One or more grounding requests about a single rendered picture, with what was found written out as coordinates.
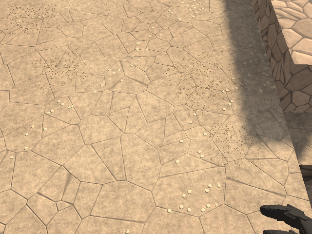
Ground right robot hand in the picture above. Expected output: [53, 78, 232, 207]
[259, 204, 312, 234]

